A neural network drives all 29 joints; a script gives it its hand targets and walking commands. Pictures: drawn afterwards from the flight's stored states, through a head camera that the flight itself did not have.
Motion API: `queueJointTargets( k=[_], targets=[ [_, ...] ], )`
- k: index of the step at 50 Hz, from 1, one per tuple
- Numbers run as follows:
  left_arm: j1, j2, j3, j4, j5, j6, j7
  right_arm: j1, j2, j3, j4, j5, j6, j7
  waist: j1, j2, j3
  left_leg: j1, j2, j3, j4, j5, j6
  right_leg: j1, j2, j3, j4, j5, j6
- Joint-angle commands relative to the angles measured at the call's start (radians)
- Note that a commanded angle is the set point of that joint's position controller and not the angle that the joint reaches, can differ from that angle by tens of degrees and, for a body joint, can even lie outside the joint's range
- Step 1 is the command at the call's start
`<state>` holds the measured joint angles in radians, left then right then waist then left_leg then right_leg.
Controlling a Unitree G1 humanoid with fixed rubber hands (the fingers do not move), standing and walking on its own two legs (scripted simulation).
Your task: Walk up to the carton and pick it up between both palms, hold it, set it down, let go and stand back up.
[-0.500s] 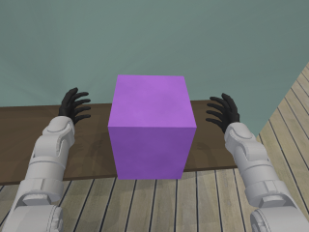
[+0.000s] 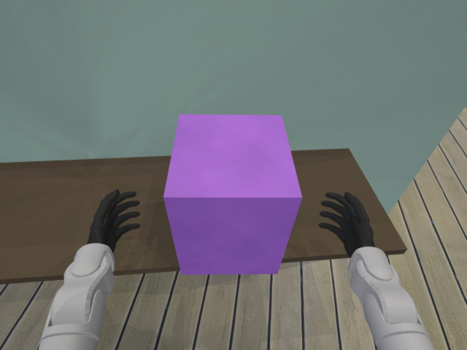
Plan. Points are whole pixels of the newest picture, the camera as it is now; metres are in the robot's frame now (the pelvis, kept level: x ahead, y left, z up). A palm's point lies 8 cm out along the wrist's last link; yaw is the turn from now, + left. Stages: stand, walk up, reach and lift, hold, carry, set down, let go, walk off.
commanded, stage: set down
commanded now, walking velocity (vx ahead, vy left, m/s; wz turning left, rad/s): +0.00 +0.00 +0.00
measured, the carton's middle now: (230, 197) +0.42 +0.05 +0.04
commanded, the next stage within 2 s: let go in 1.64 s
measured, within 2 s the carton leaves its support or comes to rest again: neither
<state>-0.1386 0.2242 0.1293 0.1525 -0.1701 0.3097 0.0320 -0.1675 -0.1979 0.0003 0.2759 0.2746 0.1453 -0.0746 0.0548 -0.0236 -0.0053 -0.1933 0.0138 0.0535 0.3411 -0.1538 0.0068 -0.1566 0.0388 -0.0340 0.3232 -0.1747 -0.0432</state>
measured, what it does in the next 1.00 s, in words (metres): stands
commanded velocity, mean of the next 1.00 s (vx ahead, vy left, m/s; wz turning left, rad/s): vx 0.00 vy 0.00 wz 0.00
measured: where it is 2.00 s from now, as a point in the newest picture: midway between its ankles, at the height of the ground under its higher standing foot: outside the picture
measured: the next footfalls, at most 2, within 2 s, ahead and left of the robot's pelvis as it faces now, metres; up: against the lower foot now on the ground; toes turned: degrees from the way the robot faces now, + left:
none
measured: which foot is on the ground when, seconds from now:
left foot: down 0.00-1.00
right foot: down 0.00-1.00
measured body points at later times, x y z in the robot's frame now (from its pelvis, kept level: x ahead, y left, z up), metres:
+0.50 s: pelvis +0.02 +0.01 +0.00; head +0.01 +0.02 +0.45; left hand +0.23 +0.24 +0.00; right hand +0.25 -0.18 +0.00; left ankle +0.02 +0.11 -0.75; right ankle +0.00 -0.09 -0.75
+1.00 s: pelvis +0.02 +0.01 +0.00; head +0.01 +0.02 +0.45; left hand +0.21 +0.24 -0.05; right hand +0.22 -0.19 -0.05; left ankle +0.02 +0.11 -0.75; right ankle +0.00 -0.09 -0.75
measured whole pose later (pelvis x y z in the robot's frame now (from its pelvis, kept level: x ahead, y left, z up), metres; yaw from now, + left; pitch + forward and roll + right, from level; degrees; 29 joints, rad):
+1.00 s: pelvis +0.02 +0.01 +0.00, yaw -1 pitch -2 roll +0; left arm 0.20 0.21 0.00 0.44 -0.10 -0.06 0.06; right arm 0.20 -0.16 0.03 0.54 0.14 -0.19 0.03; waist 0.05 -0.04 0.01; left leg -0.11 0.00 0.06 0.33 -0.19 0.02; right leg -0.08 0.03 0.00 0.32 -0.20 -0.03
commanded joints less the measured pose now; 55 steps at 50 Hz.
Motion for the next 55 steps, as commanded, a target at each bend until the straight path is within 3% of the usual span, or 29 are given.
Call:
queueJointTargets(
  k=[1,9,17,24,31,41,50,55],
  targets=[
    [-0.156,0.12,0.035,-0.205,0.005,-0.118,-0.003,-0.162,-0.105,-0.031,-0.233,-0.007,-0.093,0.012,0.009,0.03,-0.286,0.229,-0.025,-0.032,0.018,0.349,-0.017,0.008,-0.018,0.066,-0.062,0.112,0.03],
    [-0.003,0.114,-0.026,-0.107,0.003,-0.324,0.001,0.036,-0.085,-0.032,-0.213,-0.037,-0.2,0.049,0.008,0.017,-0.22,0.224,-0.021,-0.053,0.013,0.339,-0.009,-0.01,-0.038,0.089,-0.081,0.124,0.02],
    [0.126,0.111,-0.07,-0.06,0.012,-0.497,0.018,0.168,-0.081,-0.003,-0.165,-0.036,-0.336,0.071,0.0,0.034,-0.204,0.218,-0.01,-0.065,0.036,0.387,-0.023,0.019,-0.041,0.09,-0.056,0.198,0.007],
    [0.194,0.082,-0.088,0.034,0.035,-0.592,0.031,0.234,-0.072,0.005,-0.039,-0.053,-0.437,0.086,-0.003,0.053,-0.125,0.226,0.007,-0.065,0.033,0.338,-0.029,-0.02,-0.04,0.086,-0.063,0.104,-0.02],
    [0.132,0.084,-0.118,0.067,0.017,-0.528,0.053,0.167,-0.07,-0.012,0.021,-0.088,-0.42,0.098,-0.007,0.039,-0.085,0.156,0.02,-0.035,-0.024,0.124,-0.011,-0.029,-0.052,0.081,-0.059,-0.03,-0.018],
    [0.201,0.079,-0.091,0.138,0.059,-0.444,0.036,0.227,-0.07,-0.004,0.118,-0.114,-0.393,0.101,0.003,0.026,-0.091,0.199,0.006,-0.023,-0.018,0.21,-0.015,-0.011,-0.042,0.075,-0.07,0.043,-0.006],
    [0.228,0.082,-0.098,0.114,0.081,-0.393,0.028,0.259,-0.064,-0.018,0.129,-0.154,-0.375,0.101,-0.01,0.035,-0.066,0.204,0.005,-0.015,-0.021,0.215,-0.02,-0.025,-0.039,0.062,-0.078,0.052,-0.002],
    [0.271,0.083,-0.099,0.13,0.102,-0.394,0.016,0.293,-0.061,-0.024,0.141,-0.17,-0.39,0.097,0.0,0.044,-0.045,0.228,0.011,-0.006,0.005,0.262,-0.031,-0.002,-0.033,0.06,-0.066,0.09,-0.003]
  ],
)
